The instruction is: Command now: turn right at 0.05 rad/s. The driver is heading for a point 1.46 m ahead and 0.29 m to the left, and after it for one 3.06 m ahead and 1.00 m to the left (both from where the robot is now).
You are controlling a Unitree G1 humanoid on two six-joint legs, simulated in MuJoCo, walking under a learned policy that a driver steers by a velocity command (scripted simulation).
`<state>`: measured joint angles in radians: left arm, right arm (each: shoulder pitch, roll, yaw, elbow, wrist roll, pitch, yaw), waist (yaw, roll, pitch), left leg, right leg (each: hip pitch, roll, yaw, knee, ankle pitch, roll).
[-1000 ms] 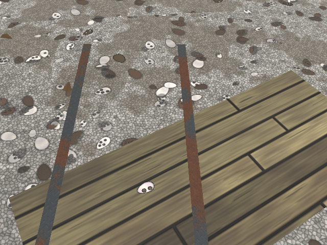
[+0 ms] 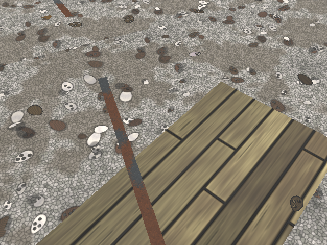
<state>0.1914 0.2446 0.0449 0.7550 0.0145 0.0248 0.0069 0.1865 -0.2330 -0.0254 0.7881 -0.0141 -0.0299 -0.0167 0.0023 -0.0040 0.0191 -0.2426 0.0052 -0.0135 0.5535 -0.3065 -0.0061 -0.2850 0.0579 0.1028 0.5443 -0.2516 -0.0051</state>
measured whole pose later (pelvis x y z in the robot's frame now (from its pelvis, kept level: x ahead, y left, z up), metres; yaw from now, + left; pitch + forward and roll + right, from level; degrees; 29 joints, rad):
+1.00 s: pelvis +0.03 +0.02 +0.01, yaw +0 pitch -1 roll +0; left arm 0.23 0.23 0.04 1.08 -0.02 -0.02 0.03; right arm 0.30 -0.24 -0.03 1.03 0.01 -0.03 -0.03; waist -0.02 0.01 0.00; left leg -0.14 -0.02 0.00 0.46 -0.31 0.05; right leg -0.31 0.01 0.02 0.75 -0.42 -0.02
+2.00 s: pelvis +0.50 +0.04 +0.01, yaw +21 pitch +2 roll +1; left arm 0.03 0.29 0.04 0.76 0.01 -0.12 0.01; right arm 0.32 -0.28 -0.07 0.82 0.02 -0.06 0.00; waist -0.08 -0.04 0.02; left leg -0.13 -0.13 -0.13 0.35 -0.24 0.09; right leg -0.64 -0.08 0.10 0.58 0.07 0.05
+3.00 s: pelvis +1.01 +0.27 +0.01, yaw +16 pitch +1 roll +2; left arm 0.17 0.28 0.06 0.78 -0.02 -0.04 -0.02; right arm 0.33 -0.26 -0.07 0.87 -0.01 -0.10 0.00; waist -0.06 -0.05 0.01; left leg 0.02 -0.05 0.20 0.21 -0.25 0.04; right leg -0.70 -0.11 0.05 0.79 0.04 -0.01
